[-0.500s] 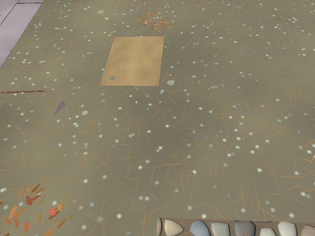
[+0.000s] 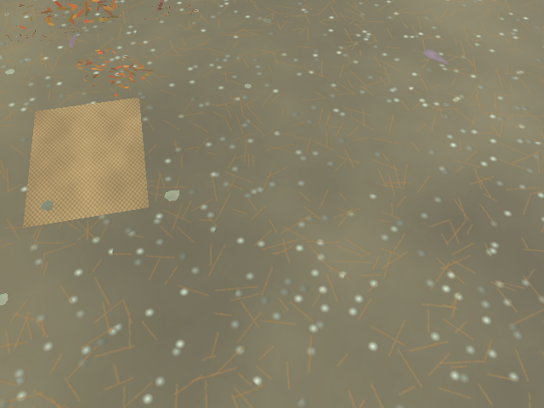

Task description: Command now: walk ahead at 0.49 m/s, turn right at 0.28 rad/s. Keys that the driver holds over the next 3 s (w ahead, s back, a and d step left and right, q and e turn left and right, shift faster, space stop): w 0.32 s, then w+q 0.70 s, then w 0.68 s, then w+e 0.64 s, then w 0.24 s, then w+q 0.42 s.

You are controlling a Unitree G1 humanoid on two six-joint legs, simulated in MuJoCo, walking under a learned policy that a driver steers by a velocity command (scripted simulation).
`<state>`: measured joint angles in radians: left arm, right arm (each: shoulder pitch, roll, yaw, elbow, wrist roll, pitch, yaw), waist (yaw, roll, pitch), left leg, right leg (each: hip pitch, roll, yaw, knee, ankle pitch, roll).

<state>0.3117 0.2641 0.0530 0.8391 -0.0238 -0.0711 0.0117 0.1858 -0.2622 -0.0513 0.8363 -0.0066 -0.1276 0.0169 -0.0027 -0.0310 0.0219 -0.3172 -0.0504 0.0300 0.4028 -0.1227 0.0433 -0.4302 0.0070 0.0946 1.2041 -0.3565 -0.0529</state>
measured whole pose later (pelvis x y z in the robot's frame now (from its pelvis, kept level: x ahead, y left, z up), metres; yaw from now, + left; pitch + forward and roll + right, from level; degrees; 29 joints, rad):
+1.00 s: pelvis +0.53 -0.01 -0.02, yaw +17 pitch +2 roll +0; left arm 0.29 0.27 0.05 0.85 -0.02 -0.10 0.01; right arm 0.13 -0.27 -0.07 0.71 0.02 -0.06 0.04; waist 0.01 0.00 0.06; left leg -0.45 -0.08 0.05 0.62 -0.20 0.12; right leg -0.26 -0.03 -0.03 1.20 -0.47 0.00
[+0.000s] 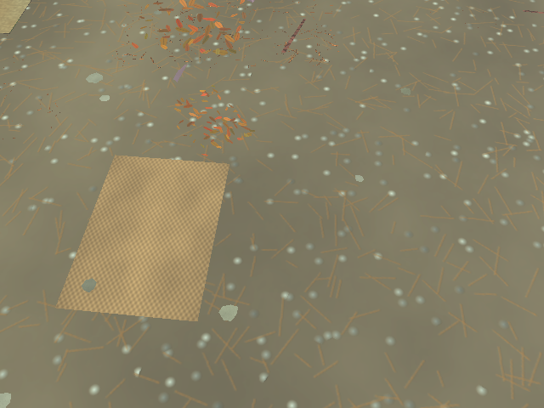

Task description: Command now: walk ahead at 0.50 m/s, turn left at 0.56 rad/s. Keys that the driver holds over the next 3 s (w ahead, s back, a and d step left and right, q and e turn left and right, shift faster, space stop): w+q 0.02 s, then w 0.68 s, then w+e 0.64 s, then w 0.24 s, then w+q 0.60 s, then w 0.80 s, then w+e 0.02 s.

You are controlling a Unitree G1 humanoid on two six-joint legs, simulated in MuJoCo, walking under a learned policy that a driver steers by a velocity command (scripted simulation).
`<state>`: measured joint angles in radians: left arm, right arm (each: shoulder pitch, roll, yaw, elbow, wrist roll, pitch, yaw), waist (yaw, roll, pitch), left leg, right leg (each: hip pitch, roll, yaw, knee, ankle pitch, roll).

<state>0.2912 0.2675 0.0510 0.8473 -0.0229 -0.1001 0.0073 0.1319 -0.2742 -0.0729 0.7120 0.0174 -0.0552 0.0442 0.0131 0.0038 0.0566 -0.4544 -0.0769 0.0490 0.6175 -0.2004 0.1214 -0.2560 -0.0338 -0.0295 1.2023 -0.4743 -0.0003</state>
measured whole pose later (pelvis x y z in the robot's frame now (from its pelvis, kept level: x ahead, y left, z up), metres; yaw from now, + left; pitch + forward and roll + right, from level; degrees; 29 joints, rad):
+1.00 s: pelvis +0.55 +0.03 +0.01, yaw +1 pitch +3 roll +0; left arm 0.41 0.29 0.05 0.86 -0.03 -0.06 0.00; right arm 0.05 -0.24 -0.04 0.67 -0.01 -0.11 0.02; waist 0.07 -0.02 0.01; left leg -0.46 0.01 0.02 0.55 -0.14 0.02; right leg -0.22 0.02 0.09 0.86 -0.49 -0.02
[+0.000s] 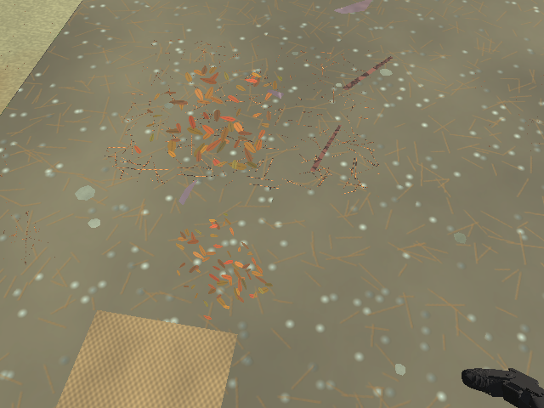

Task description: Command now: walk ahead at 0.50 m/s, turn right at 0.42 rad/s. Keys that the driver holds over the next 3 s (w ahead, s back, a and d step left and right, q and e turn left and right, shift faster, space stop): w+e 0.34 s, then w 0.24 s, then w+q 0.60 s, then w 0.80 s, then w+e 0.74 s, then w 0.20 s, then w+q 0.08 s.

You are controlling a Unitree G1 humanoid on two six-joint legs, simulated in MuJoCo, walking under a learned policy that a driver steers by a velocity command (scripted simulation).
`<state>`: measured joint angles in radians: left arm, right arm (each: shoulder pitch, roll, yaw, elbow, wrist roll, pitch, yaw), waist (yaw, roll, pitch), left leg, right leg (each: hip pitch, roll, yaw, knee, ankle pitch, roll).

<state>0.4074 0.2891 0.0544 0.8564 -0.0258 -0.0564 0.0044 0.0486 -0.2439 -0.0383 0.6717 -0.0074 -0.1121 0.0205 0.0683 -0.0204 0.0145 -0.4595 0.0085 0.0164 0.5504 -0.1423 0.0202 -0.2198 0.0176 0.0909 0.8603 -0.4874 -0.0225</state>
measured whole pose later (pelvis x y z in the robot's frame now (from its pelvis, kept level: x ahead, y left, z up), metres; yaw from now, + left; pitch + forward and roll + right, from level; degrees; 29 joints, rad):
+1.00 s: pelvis +0.52 -0.11 -0.01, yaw -7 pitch +2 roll -2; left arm 0.32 0.28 0.08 0.85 -0.01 -0.05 0.02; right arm 0.10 -0.25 -0.05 0.76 0.02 -0.05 0.06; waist 0.05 0.02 0.02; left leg -0.56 0.03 0.05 0.58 -0.07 0.09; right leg 0.12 0.00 -0.19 0.30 -0.44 0.01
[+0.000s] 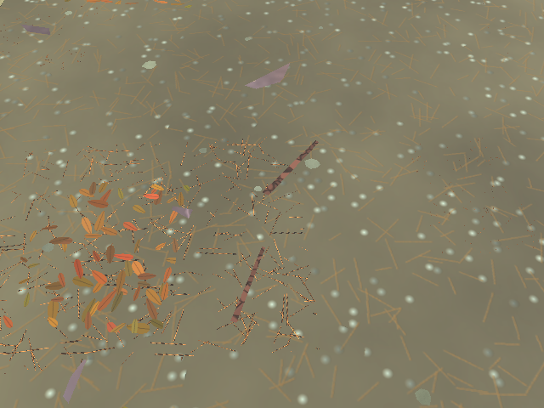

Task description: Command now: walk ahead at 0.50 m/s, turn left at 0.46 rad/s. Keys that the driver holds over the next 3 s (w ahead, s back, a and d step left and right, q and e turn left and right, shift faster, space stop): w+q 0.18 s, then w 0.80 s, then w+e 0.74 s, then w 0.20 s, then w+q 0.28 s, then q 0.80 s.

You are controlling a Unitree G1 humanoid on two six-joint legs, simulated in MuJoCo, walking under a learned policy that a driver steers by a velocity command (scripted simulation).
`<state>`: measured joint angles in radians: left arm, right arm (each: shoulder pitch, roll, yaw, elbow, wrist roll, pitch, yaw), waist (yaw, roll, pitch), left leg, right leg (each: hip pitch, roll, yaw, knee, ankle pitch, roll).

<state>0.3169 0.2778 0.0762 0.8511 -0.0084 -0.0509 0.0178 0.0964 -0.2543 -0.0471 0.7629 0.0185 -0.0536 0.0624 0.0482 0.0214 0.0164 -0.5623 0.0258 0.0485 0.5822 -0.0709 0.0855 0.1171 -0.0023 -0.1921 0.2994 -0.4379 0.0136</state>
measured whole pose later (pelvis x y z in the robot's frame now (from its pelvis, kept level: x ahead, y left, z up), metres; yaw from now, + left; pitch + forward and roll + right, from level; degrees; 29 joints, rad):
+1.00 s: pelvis +0.56 +0.06 +0.01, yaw +12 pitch +3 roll -2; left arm 0.39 0.28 0.05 0.88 -0.02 -0.06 0.00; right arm 0.04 -0.25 -0.03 0.68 0.01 -0.08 0.04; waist 0.10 0.03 0.01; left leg -0.58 0.05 -0.02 0.53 0.00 0.02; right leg 0.04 0.04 -0.01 0.24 -0.33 -0.02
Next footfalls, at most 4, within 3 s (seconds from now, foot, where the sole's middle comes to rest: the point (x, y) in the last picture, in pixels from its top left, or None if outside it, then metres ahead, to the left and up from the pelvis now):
0.02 left None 0.18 0.10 -0.76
0.52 right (324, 396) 0.50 -0.07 -0.76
1.06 left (211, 299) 0.74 0.23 -0.76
1.60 right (299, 214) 1.04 0.00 -0.76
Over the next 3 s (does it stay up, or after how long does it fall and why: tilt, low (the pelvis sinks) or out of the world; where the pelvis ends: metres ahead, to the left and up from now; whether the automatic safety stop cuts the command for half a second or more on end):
stays up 1.43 0.08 0.01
